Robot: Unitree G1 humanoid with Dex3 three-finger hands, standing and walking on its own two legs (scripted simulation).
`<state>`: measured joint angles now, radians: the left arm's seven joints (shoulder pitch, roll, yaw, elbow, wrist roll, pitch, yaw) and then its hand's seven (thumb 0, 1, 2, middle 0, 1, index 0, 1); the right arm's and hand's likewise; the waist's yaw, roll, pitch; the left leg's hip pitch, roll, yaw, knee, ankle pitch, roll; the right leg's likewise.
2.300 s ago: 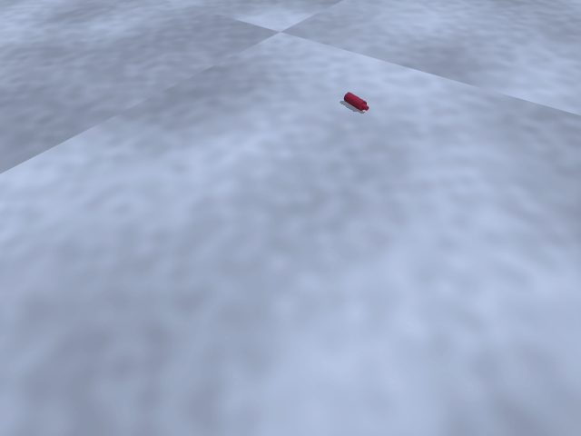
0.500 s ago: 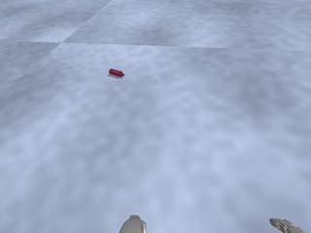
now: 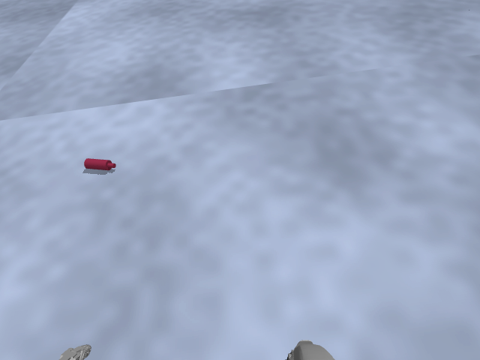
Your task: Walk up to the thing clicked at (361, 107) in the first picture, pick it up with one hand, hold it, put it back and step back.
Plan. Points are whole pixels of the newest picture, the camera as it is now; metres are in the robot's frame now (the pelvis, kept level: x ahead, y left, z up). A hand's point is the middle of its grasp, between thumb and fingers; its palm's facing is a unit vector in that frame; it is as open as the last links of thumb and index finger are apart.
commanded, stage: walk up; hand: left
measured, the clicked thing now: (101, 164) +1.43 +0.83 -0.73
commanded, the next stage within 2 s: none
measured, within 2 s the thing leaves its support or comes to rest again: neither
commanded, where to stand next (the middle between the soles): +0.98 +0.67 m, yaw -18 degrees
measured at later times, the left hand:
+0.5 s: hand (43, 329) +0.28 +0.44 -0.16, palm faces -0.11 -0.86 -0.50, open 7.4 cm
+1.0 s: hand (44, 214) +0.56 +0.51 -0.12, palm faces -0.13 -0.82 -0.55, open 7.4 cm
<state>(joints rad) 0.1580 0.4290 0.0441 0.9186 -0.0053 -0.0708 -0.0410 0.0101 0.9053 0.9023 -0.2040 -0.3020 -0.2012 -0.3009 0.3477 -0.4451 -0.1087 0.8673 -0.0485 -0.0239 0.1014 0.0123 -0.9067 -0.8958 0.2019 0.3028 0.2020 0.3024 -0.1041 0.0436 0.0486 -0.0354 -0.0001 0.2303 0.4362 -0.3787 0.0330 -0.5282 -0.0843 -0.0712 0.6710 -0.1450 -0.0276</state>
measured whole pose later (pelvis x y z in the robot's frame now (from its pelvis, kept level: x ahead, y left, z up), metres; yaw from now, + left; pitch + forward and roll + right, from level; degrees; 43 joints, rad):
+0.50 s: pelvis +0.25 +0.13 -0.03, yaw -5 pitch -1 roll -1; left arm 0.35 0.47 0.05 0.97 0.02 -0.08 0.04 0.01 0.90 0.90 -0.21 -0.30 -0.21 -0.30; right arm 0.15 -0.47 -0.14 0.80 -0.05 -0.02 0.13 0.01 -0.91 -0.90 0.20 0.30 0.20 0.30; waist 0.01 0.03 0.06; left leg -0.50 0.11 0.07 0.79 -0.27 -0.01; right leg -0.32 -0.12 0.08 0.96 -0.50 -0.02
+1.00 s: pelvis +0.43 +0.23 -0.02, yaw -9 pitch -3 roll -3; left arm 0.26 0.42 0.04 0.88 0.02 -0.11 0.06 0.01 0.90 0.90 -0.21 -0.30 -0.21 -0.30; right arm 0.26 -0.45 -0.10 0.84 -0.06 0.06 0.11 0.01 -0.91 -0.90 0.20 0.30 0.20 0.30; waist -0.02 0.15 0.07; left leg -0.53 0.10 -0.03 1.10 -0.40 -0.01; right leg -0.35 -0.06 -0.10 0.67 -0.28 -0.01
